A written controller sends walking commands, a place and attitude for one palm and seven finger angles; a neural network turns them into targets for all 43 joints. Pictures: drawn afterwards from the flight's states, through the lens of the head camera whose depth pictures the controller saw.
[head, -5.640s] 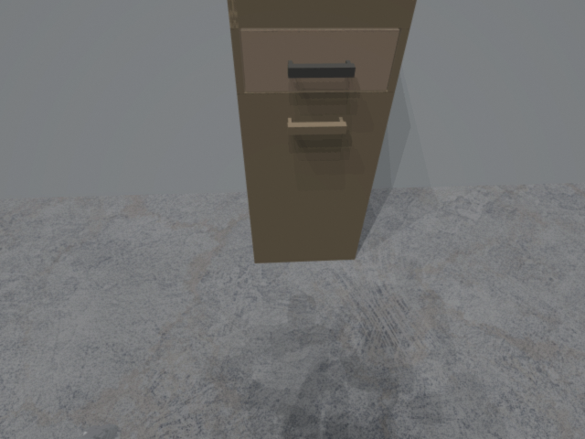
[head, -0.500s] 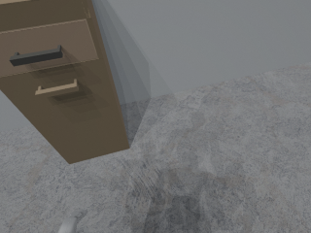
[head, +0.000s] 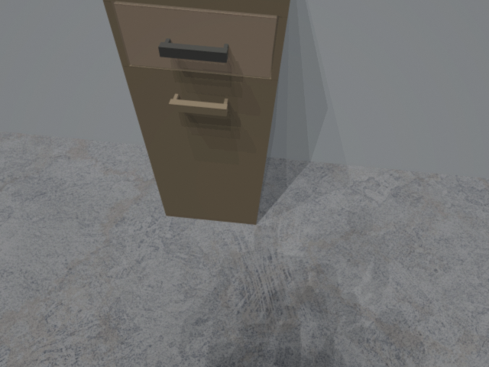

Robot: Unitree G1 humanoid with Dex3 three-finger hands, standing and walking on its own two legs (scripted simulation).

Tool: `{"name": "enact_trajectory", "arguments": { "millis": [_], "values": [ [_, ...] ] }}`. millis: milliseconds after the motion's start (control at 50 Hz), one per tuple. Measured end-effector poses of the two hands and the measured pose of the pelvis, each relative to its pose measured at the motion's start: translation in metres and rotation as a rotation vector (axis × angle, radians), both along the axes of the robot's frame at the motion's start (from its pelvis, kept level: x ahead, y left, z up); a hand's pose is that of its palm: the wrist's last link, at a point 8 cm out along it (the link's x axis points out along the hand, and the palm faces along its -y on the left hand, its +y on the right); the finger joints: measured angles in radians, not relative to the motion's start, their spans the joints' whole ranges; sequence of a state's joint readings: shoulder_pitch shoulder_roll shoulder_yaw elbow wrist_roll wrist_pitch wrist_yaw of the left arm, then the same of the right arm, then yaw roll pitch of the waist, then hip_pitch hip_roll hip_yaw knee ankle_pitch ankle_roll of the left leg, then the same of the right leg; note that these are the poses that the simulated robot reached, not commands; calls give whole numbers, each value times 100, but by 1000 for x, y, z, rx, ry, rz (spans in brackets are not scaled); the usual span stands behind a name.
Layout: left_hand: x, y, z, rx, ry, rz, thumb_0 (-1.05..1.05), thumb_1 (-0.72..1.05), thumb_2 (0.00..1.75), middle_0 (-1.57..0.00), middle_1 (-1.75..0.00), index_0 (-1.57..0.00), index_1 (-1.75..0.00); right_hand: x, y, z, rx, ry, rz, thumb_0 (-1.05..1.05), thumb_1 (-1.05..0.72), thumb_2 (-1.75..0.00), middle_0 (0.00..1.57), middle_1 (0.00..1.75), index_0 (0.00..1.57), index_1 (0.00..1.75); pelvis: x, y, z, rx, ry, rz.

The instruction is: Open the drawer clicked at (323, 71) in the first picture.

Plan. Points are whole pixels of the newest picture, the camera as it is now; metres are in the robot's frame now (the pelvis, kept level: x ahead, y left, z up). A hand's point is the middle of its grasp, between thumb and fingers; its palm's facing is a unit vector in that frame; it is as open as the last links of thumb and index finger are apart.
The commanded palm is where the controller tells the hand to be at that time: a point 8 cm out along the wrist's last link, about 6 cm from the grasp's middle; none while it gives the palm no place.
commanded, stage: take the last steps up to it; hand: left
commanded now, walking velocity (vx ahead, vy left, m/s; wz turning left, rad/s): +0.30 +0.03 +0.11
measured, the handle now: (195, 48) +0.79 +0.21 +0.10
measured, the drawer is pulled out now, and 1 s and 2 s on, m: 0.00 0.00 0.00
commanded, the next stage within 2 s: come to a stop and stand still in 0.72 s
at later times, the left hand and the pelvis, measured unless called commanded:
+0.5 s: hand (147, 339) +0.18 +0.20 -0.16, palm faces +0.01 -0.99 -0.16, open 7.4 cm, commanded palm none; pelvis +0.11 +0.02 +0.01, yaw +2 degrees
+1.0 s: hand (179, 291) +0.27 +0.16 -0.15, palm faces +0.10 -0.97 -0.23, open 7.2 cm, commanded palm none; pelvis +0.26 -0.02 +0.01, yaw +2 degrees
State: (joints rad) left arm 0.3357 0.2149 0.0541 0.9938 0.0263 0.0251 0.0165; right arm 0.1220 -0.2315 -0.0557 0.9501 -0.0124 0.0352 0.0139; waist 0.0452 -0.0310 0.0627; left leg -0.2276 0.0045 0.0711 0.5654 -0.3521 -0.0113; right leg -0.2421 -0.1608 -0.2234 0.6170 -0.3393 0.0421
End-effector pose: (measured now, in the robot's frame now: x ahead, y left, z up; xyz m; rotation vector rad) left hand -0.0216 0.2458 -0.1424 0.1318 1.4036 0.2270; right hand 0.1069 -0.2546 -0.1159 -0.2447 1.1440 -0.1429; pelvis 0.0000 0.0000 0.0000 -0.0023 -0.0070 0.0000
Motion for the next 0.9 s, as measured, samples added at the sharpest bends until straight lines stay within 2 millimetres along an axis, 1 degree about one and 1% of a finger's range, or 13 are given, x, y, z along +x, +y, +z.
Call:
{"name": "enact_trajectory", "arguments": {
  "millis": [40,100,160,280,380,460,540,600,660,700,760,800,900],
  "values": [
    [-11,11,-5,-9,39,18,0,91,89,-20,-30,-20,-30,8,17,7,0,-30,28,1,-91,-90,20,29,19,30,2,8,1,2,-8,-7],
    [-11,22,-1,-27,61,15,1,91,89,-20,-30,-20,-30,7,36,17,3,-49,27,1,-91,-90,20,29,20,30,9,18,9,-19,-14,-4],
    [5,29,5,-42,26,7,1,91,89,-20,-30,-20,-30,-6,51,19,14,-20,9,0,-91,-90,20,30,20,30,18,27,17,-29,-18,13],
    [54,32,10,-55,-51,-10,0,91,89,-20,-30,-20,-30,-44,54,13,4,105,-65,0,-93,-90,21,30,20,30,41,38,20,-18,-18,25],
    [107,26,10,-58,-91,-40,0,91,89,-20,-30,-20,-30,-85,62,3,30,254,-137,0,-92,-90,20,30,20,30,67,36,18,-2,-15,28],
    [162,14,12,-57,-134,-79,0,91,89,-20,-30,-20,-30,-110,70,-2,67,379,-189,0,-91,-90,20,29,20,30,92,29,14,7,-13,32],
    [228,-5,14,-53,-190,-133,0,91,89,-20,-30,-20,-30,-121,74,-6,109,491,-233,1,-91,-90,20,29,20,30,123,18,7,12,-7,32],
    [280,-24,13,-45,-250,-169,0,91,89,-20,-30,-20,-30,-116,72,-12,139,561,-255,1,-91,-90,20,30,20,30,150,5,-1,12,-3,29],
    [318,-40,11,-31,-325,-168,0,91,89,-20,-30,-20,-30,-93,60,-21,162,597,-255,1,-90,-90,20,30,20,30,177,-11,-10,9,-12,37],
    [325,-47,15,-30,-341,-139,0,91,89,-20,-30,-20,-30,-63,48,-24,159,565,-237,1,-90,-90,20,30,20,30,190,-18,-7,7,-23,51],
    [318,-53,21,-25,-297,-89,0,91,89,-20,-30,-20,-30,1,27,-26,142,456,-190,1,-90,-90,20,30,20,30,208,-24,3,12,-23,53],
    [314,-48,27,8,-284,-32,-2,94,89,-21,-30,-20,-30,50,16,-25,130,362,-155,1,-91,-90,20,29,20,30,219,-27,9,10,-14,55],
    [300,-37,33,43,-179,-25,-3,96,89,-20,-30,-20,-30,158,5,-20,114,158,-84,1,-91,-90,20,29,19,30,245,-27,17,11,2,50]
  ]
}}
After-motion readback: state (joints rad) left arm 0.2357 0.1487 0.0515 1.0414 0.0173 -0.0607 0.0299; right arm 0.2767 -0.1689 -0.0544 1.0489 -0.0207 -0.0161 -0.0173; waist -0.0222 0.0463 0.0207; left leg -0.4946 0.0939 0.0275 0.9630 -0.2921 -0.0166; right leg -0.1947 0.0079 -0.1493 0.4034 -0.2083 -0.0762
